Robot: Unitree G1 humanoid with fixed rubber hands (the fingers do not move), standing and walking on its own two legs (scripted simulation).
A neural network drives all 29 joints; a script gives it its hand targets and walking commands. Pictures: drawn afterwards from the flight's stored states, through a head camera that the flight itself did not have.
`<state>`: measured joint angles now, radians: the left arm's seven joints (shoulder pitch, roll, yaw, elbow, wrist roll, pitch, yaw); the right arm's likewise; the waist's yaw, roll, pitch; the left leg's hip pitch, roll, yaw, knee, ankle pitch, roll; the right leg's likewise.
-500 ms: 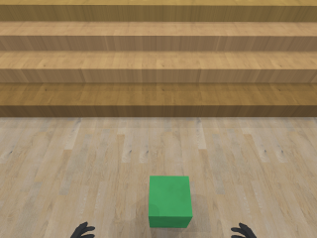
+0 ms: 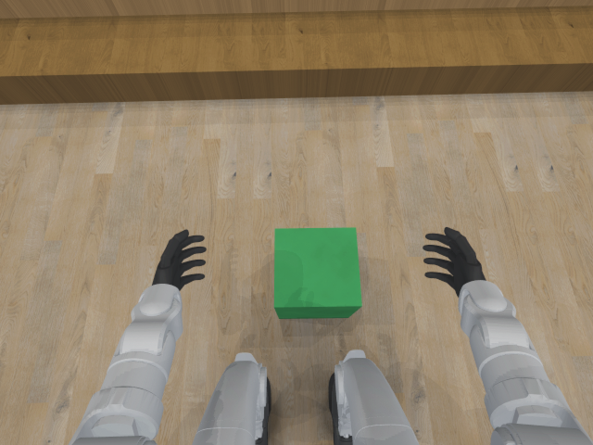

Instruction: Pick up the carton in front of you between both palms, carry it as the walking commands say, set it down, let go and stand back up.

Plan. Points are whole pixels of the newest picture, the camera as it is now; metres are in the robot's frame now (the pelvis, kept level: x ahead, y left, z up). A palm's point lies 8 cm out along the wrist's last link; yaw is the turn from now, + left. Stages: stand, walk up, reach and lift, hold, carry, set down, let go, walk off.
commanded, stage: reach and lift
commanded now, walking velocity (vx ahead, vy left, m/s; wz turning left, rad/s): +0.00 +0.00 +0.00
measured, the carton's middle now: (314, 276) +0.43 -0.04 -0.57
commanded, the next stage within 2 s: none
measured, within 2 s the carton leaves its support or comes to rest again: neither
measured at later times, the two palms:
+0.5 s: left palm (214, 219) +0.45 +0.15 -0.17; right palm (429, 216) +0.45 -0.23 -0.17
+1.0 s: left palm (235, 263) +0.44 +0.16 -0.42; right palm (394, 261) +0.43 -0.23 -0.41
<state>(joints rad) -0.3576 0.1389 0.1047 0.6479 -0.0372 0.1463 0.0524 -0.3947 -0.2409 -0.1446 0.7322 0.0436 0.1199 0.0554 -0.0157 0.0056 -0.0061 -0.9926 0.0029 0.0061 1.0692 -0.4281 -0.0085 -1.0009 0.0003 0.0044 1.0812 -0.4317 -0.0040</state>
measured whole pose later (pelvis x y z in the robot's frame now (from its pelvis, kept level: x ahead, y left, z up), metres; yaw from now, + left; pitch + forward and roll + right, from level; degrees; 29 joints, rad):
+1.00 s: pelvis -0.07 +0.00 -0.26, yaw +2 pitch +44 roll +2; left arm -1.17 0.24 0.11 0.90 -0.19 0.09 0.18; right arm -1.20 -0.40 -0.13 1.02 0.22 0.04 -0.04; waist -0.04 0.02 0.11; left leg -2.21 -0.01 0.02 1.95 -0.51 -0.01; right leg -2.22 -0.01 0.02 1.97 -0.52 0.00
